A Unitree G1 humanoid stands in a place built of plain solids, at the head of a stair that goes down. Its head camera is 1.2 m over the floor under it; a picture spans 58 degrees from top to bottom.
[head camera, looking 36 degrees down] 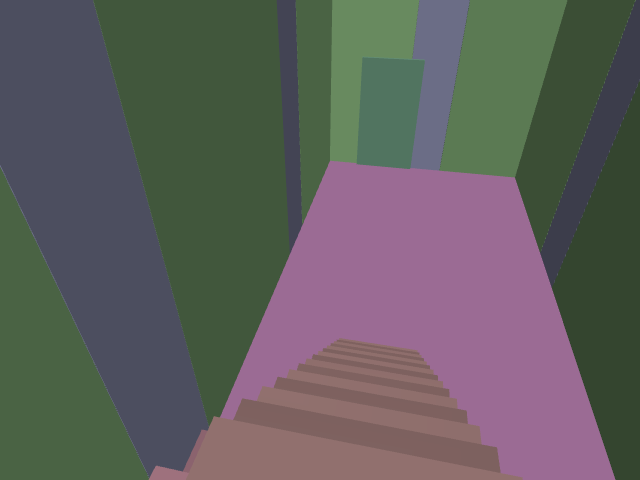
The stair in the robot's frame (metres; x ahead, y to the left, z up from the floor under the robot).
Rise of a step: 0.19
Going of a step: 0.19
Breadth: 0.88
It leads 12 degrees to the right of straight ahead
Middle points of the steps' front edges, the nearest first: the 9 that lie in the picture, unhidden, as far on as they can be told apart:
0.65 -0.11 0.00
0.84 -0.15 -0.19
1.03 -0.19 -0.37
1.21 -0.23 -0.56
1.40 -0.27 -0.75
1.58 -0.30 -0.93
1.77 -0.34 -1.12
1.96 -0.38 -1.31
2.14 -0.42 -1.50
